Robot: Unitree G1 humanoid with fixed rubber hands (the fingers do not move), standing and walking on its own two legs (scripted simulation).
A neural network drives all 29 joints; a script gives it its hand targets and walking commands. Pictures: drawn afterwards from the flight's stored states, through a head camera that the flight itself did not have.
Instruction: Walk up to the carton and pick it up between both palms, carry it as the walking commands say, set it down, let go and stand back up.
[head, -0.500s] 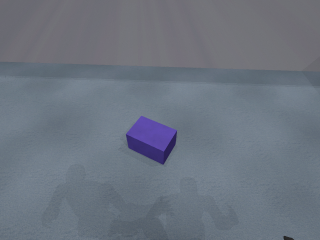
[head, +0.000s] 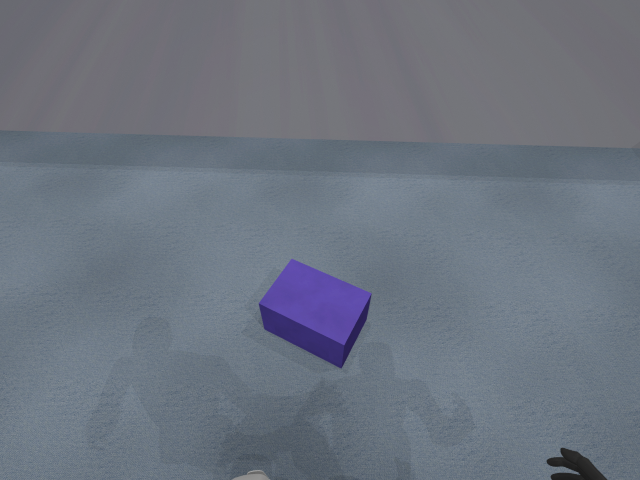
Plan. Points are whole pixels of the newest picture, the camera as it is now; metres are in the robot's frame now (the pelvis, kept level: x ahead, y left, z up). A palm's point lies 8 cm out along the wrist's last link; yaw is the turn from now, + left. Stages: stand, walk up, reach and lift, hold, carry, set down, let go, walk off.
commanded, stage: walk up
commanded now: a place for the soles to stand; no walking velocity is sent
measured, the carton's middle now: (315, 312) +0.73 +0.02 -0.66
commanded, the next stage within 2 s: none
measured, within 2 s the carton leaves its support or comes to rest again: neither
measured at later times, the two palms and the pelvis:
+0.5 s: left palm (31, 434) +0.21 +0.39 -0.08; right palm (540, 404) +0.25 -0.30 -0.08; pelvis +0.16 +0.04 +0.00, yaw -1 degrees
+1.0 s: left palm (105, 341) +0.35 +0.35 -0.09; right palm (518, 374) +0.30 -0.29 -0.10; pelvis +0.22 +0.04 +0.01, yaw -1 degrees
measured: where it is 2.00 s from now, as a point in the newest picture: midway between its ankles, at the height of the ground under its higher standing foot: (277, 460)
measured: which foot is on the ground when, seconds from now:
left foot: down 0.00-0.18, up 0.20-0.42, down 0.44-1.00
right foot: up 0.00-0.14, down 0.16-0.44, up 0.46-0.64, down 0.66-1.00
